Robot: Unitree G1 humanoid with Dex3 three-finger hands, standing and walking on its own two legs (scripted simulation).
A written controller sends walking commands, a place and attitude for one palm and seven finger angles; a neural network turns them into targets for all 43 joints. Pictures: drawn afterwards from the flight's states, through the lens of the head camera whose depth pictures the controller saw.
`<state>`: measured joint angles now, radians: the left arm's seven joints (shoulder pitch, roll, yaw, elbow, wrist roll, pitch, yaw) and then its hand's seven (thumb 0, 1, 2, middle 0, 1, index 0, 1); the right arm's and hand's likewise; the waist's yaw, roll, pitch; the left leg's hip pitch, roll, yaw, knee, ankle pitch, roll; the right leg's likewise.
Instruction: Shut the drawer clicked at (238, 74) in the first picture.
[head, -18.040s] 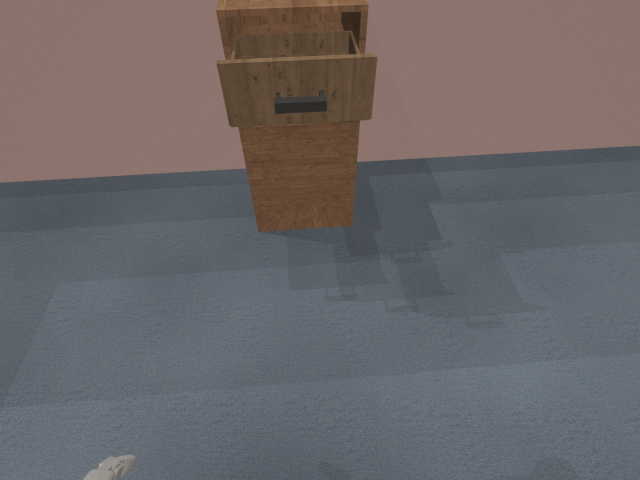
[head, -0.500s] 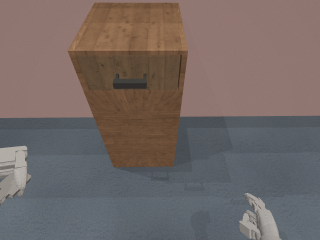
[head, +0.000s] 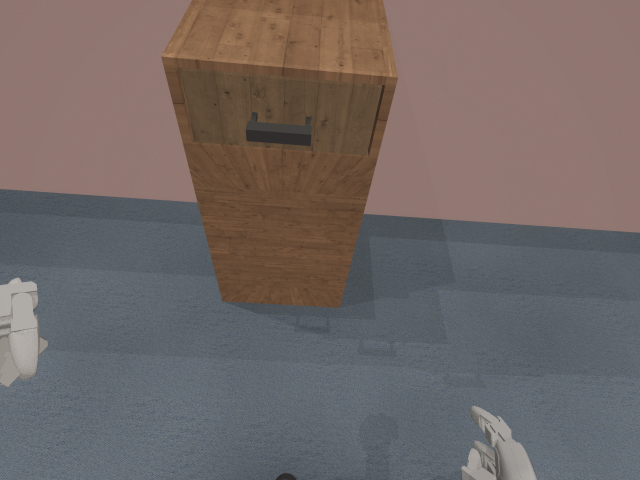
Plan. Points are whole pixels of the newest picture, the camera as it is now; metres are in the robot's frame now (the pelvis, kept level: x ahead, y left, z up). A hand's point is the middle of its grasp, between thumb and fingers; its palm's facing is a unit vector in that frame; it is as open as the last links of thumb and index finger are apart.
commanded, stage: step back with the hand held close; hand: left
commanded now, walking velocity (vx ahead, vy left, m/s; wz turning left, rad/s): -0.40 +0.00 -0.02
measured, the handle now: (280, 126) +0.71 +0.13 +0.01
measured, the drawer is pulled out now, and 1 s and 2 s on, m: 0.00 0.00 0.00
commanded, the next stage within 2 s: stop stepping back and stand still in 0.16 s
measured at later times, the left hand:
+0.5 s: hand out of the picture +0.03 +0.23 +0.15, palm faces +0.51 -0.76 -0.39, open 3.2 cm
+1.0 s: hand out of the picture -0.04 +0.23 +0.14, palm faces +0.46 -0.81 -0.37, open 3.2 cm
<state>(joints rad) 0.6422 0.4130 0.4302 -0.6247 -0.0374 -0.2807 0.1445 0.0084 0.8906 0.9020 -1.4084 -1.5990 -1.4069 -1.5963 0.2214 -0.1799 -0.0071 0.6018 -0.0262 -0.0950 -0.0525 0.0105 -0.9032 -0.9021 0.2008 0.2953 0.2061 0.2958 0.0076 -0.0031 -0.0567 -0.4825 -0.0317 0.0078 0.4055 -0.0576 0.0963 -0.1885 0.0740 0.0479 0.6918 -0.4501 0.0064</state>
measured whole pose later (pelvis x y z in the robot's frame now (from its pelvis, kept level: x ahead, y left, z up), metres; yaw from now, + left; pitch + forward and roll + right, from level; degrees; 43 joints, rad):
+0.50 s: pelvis -0.14 -0.04 +0.00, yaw +1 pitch +2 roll +3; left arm 0.58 0.29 0.36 -0.39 -0.05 -0.16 0.17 0.00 0.89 0.90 -1.41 -1.60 -1.41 -1.60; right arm 0.29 -0.26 -0.04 0.67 0.02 -0.05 -0.08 0.01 -0.91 -0.90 0.20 0.30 0.20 0.30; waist 0.03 -0.01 -0.10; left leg -0.38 0.01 0.05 0.75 -0.33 0.02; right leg -0.14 0.00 -0.03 0.44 -0.34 -0.05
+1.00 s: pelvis -0.22 -0.02 +0.00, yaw +3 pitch -2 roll +2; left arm 0.58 0.30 0.31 -0.49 -0.01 -0.19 0.15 0.01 0.89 0.90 -1.41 -1.60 -1.41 -1.60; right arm 0.28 -0.20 0.01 0.66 -0.01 -0.07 -0.07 0.01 -0.90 -0.90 0.20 0.30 0.21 0.30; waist 0.02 -0.05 0.00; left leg -0.41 0.03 0.08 0.89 -0.39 0.02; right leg -0.29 -0.02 -0.09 0.50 -0.21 -0.07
